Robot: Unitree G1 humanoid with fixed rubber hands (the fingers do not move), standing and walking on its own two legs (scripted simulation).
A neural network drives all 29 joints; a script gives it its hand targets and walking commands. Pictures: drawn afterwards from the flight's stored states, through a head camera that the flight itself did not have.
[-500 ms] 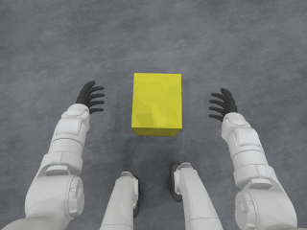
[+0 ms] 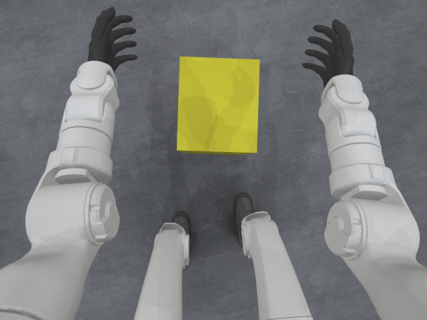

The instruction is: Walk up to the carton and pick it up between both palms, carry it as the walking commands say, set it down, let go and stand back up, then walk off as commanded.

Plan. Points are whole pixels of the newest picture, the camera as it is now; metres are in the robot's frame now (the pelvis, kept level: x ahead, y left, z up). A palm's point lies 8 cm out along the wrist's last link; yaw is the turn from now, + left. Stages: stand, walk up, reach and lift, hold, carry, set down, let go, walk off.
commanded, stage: reach and lift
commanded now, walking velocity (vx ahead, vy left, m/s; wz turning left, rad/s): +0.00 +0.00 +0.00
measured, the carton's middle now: (216, 114) +0.51 -0.03 -0.52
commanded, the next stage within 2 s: none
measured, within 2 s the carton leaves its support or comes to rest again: neither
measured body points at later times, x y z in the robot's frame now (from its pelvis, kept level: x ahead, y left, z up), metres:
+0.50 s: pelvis -0.02 +0.00 -0.09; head +0.32 -0.01 +0.21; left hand +0.54 +0.15 -0.22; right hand +0.50 -0.21 -0.23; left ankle +0.03 +0.13 -0.63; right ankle +0.09 -0.12 -0.63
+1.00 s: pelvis -0.04 +0.01 -0.22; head +0.32 +0.00 +0.05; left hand +0.54 +0.15 -0.37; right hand +0.50 -0.21 -0.37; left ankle +0.03 +0.13 -0.63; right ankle +0.09 -0.12 -0.63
